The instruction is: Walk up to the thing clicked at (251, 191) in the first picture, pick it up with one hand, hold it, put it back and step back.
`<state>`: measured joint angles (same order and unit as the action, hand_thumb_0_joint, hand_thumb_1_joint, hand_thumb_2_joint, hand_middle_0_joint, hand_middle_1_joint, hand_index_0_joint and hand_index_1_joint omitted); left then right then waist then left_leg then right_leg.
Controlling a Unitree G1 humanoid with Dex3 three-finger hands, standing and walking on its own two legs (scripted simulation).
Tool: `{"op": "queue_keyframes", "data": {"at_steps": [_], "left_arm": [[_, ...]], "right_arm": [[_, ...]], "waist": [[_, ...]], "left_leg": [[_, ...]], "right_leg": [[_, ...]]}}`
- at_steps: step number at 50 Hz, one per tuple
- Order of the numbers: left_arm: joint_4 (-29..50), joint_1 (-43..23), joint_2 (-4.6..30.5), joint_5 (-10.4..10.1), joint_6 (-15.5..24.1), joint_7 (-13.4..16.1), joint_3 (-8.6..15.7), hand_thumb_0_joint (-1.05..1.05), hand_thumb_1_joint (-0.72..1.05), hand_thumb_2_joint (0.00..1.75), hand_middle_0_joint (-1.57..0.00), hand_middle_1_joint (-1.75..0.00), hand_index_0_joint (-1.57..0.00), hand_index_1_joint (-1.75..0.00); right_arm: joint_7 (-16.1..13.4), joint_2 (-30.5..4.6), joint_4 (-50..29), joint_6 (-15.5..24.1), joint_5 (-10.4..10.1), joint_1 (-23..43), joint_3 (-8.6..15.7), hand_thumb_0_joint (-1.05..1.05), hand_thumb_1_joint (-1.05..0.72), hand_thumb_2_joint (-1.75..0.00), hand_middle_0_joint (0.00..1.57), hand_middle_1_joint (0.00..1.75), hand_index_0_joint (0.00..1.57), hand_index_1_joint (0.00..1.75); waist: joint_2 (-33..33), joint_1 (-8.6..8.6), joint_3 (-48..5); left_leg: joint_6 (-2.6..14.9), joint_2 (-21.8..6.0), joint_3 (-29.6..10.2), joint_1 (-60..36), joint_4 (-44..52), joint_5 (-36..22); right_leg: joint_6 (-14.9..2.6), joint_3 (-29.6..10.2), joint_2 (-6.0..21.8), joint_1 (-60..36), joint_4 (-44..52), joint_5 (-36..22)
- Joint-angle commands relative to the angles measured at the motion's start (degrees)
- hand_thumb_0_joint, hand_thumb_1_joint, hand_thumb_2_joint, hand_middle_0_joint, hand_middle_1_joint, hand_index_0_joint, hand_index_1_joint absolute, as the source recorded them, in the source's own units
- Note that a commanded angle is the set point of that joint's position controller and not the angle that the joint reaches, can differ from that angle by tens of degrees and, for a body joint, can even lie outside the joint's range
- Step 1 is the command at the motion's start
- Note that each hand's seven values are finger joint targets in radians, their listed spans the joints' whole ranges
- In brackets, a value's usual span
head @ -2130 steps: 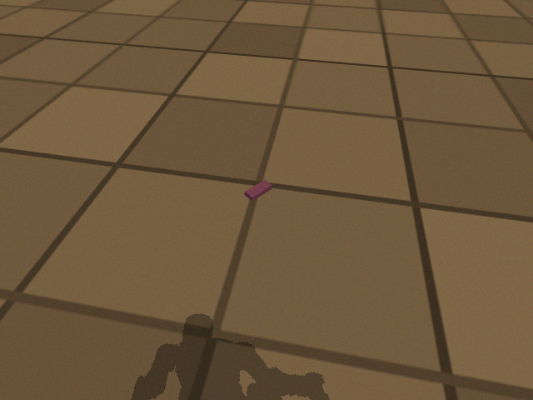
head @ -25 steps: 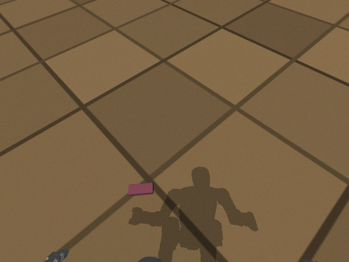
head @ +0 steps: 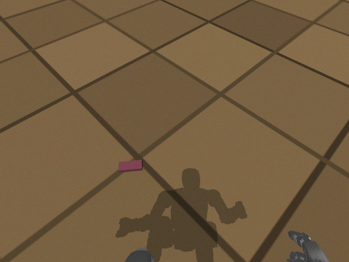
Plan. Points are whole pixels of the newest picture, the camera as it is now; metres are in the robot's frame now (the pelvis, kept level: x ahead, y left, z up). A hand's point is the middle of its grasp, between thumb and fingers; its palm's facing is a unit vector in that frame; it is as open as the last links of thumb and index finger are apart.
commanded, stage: step back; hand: left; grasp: from above
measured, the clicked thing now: (130, 166) +0.73 +0.29 -0.74
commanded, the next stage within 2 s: stand in 1.88 s
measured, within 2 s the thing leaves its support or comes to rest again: neither
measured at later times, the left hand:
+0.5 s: hand out of the picture -0.07 +0.28 -0.13, palm faces +0.10 -0.91 -0.41, open 7.4 cm
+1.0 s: hand out of the picture -0.27 +0.26 -0.12, palm faces +0.13 -0.89 -0.45, open 7.4 cm
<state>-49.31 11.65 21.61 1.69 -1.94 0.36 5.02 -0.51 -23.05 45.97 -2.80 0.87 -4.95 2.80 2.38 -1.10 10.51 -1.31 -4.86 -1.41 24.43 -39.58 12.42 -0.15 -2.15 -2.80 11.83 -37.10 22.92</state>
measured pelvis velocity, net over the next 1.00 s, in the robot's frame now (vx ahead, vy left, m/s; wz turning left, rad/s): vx -0.31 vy -0.03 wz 0.12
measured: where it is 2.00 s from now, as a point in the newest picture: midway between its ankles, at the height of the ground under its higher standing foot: outside the picture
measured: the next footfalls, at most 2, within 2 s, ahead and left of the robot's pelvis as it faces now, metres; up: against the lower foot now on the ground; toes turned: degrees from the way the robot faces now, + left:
left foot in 0.36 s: -0.11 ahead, +0.12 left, +0.00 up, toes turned +4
right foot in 0.70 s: -0.23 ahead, -0.13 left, +0.00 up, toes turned +5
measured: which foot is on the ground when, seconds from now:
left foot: down 0.00-0.00, up 0.02-0.34, down 0.36-0.72, up 0.74-1.00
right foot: down 0.00-0.38, up 0.40-0.68, down 0.70-1.00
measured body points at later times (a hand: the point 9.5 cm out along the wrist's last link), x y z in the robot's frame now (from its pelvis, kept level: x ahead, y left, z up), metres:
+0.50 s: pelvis -0.17 +0.00 +0.01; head -0.12 +0.01 +0.46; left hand -0.08 +0.33 -0.10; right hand -0.06 -0.31 -0.10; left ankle -0.15 +0.11 -0.71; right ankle -0.14 -0.13 -0.64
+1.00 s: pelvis -0.31 -0.03 +0.01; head -0.29 -0.04 +0.46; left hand -0.28 +0.31 -0.09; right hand -0.22 -0.34 -0.12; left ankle -0.34 +0.12 -0.70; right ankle -0.27 -0.14 -0.71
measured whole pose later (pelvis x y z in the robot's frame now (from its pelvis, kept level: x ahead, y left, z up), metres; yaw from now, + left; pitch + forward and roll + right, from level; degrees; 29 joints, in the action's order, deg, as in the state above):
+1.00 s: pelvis -0.31 -0.03 +0.01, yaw +7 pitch -2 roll +1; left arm -51.7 12.4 21.4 3.2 0.5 -0.1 4.5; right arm 0.9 -23.7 55.7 -3.6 1.5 -14.4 3.8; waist 2.1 -1.8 4.4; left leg -1.1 0.6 -4.0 15.5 -41.7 28.8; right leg -1.5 3.0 2.6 17.0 -37.1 18.0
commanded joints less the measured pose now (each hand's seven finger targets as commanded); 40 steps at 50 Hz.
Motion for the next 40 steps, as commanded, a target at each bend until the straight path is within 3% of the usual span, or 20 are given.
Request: {"op": "queue_keyframes", "data": {"at_steps": [1,3,5,8,11,14,16,17,18,19,20,23,29,33,34,35,36,37,39,40], "left_arm": [[6.1,1.6,22.9,0.9,2.0,0.7,5.4,0.0,0.9,0.9,-0.2,-0.3,-0.2,-0.3],[8.0,-5.9,16.7,0.1,2.4,1.2,3.7,0.0,0.9,0.9,-0.2,-0.3,-0.2,-0.3],[8.5,-7.9,14.5,0.8,2.1,1.7,3.8,0.0,0.9,0.9,-0.2,-0.3,-0.2,-0.3],[7.5,-1.8,13.0,0.8,1.8,1.9,3.1,0.0,0.9,0.9,-0.2,-0.3,-0.2,-0.3],[7.8,0.0,14.2,0.7,1.4,2.6,3.4,0.0,0.9,0.9,-0.2,-0.3,-0.2,-0.3],[8.6,-2.4,15.0,0.1,1.0,2.6,3.2,0.0,0.9,0.9,-0.2,-0.3,-0.2,-0.3],[8.7,-4.3,15.4,-0.7,0.3,2.3,2.6,0.0,0.9,0.9,-0.2,-0.3,-0.2,-0.3],[8.8,-4.0,14.4,-0.8,0.0,2.2,2.0,0.0,0.9,0.9,-0.2,-0.3,-0.2,-0.3],[8.8,-2.4,12.1,-0.9,-0.1,2.0,1.4,0.0,0.9,0.9,-0.2,-0.3,-0.2,-0.3],[9.7,-6.3,12.3,-1.3,0.2,2.6,1.9,0.0,0.9,0.9,-0.2,-0.3,-0.2,-0.3],[9.3,-9.7,13.5,-0.2,0.1,3.0,2.8,0.0,0.9,0.9,-0.2,-0.3,-0.2,-0.3],[4.8,-1.6,12.0,-1.8,-0.4,2.6,2.6,0.0,0.9,0.9,-0.2,-0.3,-0.2,-0.3],[4.5,-0.7,10.7,-0.8,1.0,1.7,1.7,0.0,0.9,0.9,-0.2,-0.3,-0.2,-0.3],[0.4,4.8,9.8,-0.2,2.4,1.6,1.4,0.0,0.9,0.9,-0.2,-0.3,-0.2,-0.3],[-0.3,5.6,11.7,0.5,2.9,1.7,1.9,0.0,0.9,0.9,-0.2,-0.3,-0.2,-0.3],[0.1,5.6,15.2,1.2,3.3,1.6,3.0,0.0,0.9,0.9,-0.2,-0.3,-0.2,-0.3],[1.3,2.0,22.7,1.2,2.8,1.6,4.6,0.0,0.9,0.9,-0.2,-0.3,-0.2,-0.3],[2.9,-1.8,22.6,0.9,3.3,2.0,4.6,0.0,0.9,0.9,-0.2,-0.3,-0.2,-0.3],[3.7,-8.2,16.0,0.5,3.5,2.2,2.6,0.0,0.9,0.9,-0.2,-0.3,-0.2,-0.3],[3.4,-8.0,15.1,0.8,3.4,2.2,2.8,0.0,0.9,0.9,-0.2,-0.3,-0.2,-0.3]], "right_arm": [[-1.6,-10.5,-4.8,0.1,-0.6,2.1,3.8,0.0,-0.9,-0.9,0.2,0.3,0.2,0.3],[-1.3,-11.4,-2.0,0.0,-1.2,-3.0,3.8,0.0,-0.9,-0.9,0.2,0.3,0.2,0.3],[-1.4,-10.6,-1.0,0.7,-1.4,-6.0,3.3,0.0,-0.9,-0.9,0.2,0.3,0.2,0.3],[-1.4,-9.4,-1.2,0.6,-0.5,-4.6,2.6,0.0,-0.9,-0.9,0.2,0.3,0.2,0.3],[-1.3,-9.6,-2.3,0.7,-0.1,-3.5,2.8,0.0,-0.9,-0.9,0.2,0.3,0.2,0.3],[-0.9,-9.8,-0.7,0.7,0.3,-8.1,3.3,0.0,-0.9,-0.9,0.2,0.3,0.2,0.3],[-0.4,-9.7,1.6,0.8,0.5,-12.1,3.9,0.0,-0.9,-0.9,0.2,0.3,0.2,0.3],[-0.2,-10.5,1.8,0.8,1.0,-12.9,4.2,0.0,-0.9,-0.9,0.2,0.3,0.2,0.3],[0.0,-13.6,1.1,1.0,1.9,-11.3,5.0,0.0,-0.9,-0.9,0.2,0.3,0.2,0.3],[0.7,-19.9,-0.6,0.5,1.4,-6.3,5.6,0.0,-0.9,-0.9,0.2,0.3,0.2,0.3],[0.7,-20.2,-1.1,1.0,1.9,-5.6,6.0,0.0,-0.9,-0.9,0.2,0.3,0.2,0.3],[-0.4,-13.9,-1.9,1.3,2.0,1.4,3.6,0.0,-0.9,-0.9,0.2,0.3,0.2,0.3],[-0.3,-12.2,-2.3,0.7,1.4,-2.7,3.8,0.0,-0.9,-0.9,0.2,0.3,0.2,0.3],[0.2,-13.8,-1.5,-0.8,0.3,-1.8,3.8,0.0,-0.9,-0.9,0.2,0.3,0.2,0.3],[0.3,-12.1,-1.3,-1.0,0.2,-2.1,3.3,0.0,-0.9,-0.9,0.2,0.3,0.2,0.3],[0.5,-9.0,-2.0,-0.7,0.0,-2.0,2.3,0.0,-0.9,-0.9,0.2,0.3,0.2,0.3],[-0.4,-8.5,-3.2,-1.0,-0.1,1.6,2.7,0.0,-0.9,-0.9,0.2,0.3,0.2,0.3],[-0.7,-11.4,-2.8,-1.5,0.1,2.0,4.0,0.0,-0.9,-0.9,0.2,0.3,0.2,0.3],[-0.4,-10.9,0.9,-1.0,-0.7,-3.6,3.6,0.0,-0.9,-0.9,0.2,0.3,0.2,0.3],[-0.3,-10.6,1.6,-0.6,-0.7,-5.0,3.4,0.0,-0.9,-0.9,0.2,0.3,0.2,0.3]], "waist": [[-18.0,-3.13,-7.5],[-6.6,2.3,-6.6],[-9.5,2.76,-8.4],[-10.2,-1.28,-9.3],[-12.9,-2.78,-10.9],[-14.2,-0.99,-14.6],[-12.9,1.83,-15.8],[-10.3,2.53,-14.4],[-0.1,1.84,-14.2],[13.6,2.99,-12.3],[11.2,4.86,-9.7],[3.4,-1.45,-8.3],[9.2,1.47,-11.3],[8.2,-0.11,-16.2],[4.8,-0.53,-16.3],[-5.6,-0.56,-13.9],[-18.3,-3.74,-10.7],[-14.3,-2.08,-5.5],[-4.2,2.85,-4.6],[-6.8,2.87,-5.4]], "left_leg": [[1.08,9.8,-7.8,2.8,-25.1,23.7],[1.35,11.2,-12.4,3.1,-32.8,16.9],[0.59,11.7,-8.9,3.6,-32.0,14.8],[-0.24,11.2,-6.8,5.7,-24.4,16.8],[-0.31,8.3,-5.2,4.7,-14.2,19.2],[0.93,6.4,-1.9,-2.8,-2.7,17.0],[2.35,7.3,1.9,-11.4,10.0,7.1],[3.61,5.8,-0.7,-14.4,14.4,2.7],[7.33,-4.2,-15.1,-17.4,17.9,-0.2],[16.5,-15.9,-27.6,-8.6,22.0,-6.2],[20.49,-18.5,-31.7,-1.3,23.6,-7.5],[14.03,-9.3,-13.6,-4.2,17.7,-16.0],[15.72,-10.2,-12.5,-17.8,12.9,-20.9],[11.49,-7.1,-9.2,-15.5,7.1,-14.3],[8.9,-4.8,-8.1,-9.0,4.5,-6.1],[5.24,2.3,-6.5,3.8,-3.0,7.6],[1.82,9.0,-6.1,4.3,-16.5,22.2],[0.87,6.2,-13.4,2.2,-26.6,21.7],[1.08,10.7,-12.1,2.5,-30.3,14.1],[0.43,10.7,-9.9,2.0,-29.5,12.5]], "right_leg": [[-17.68,-34.4,27.9,12.6,22.0,-13.6],[-13.25,-19.0,20.1,11.0,15.6,-22.6],[-11.33,-11.3,16.5,5.8,11.2,-29.0],[-10.94,-9.7,15.3,-3.0,9.5,-32.2],[-12.53,-13.0,18.9,-8.3,8.7,-35.2],[-11.65,-13.2,19.7,-7.2,6.9,-34.7],[-8.58,-9.8,16.7,-1.6,4.4,-28.0],[-5.73,-8.9,14.7,3.7,2.2,-21.3],[-2.78,-5.1,9.1,11.9,-5.3,-9.8],[-0.19,3.4,-0.6,14.7,-18.3,12.6],[-0.16,-4.8,-0.9,12.2,-29.5,16.2],[-1.16,-8.1,-3.5,15.2,-39.0,7.3],[1.84,-2.1,1.6,12.1,-14.2,8.0],[-0.19,4.3,0.6,-1.4,14.3,-6.0],[-1.16,0.1,2.2,-6.5,16.2,-8.1],[-3.94,-15.1,10.4,-9.7,17.6,-3.2],[-14.7,-30.8,26.5,6.2,21.9,-3.5],[-17.38,-34.0,29.6,15.4,23.5,-2.7],[-11.15,-14.9,18.7,12.3,16.1,-12.5],[-10.0,-11.7,16.6,11.3,16.1,-8.3]]}}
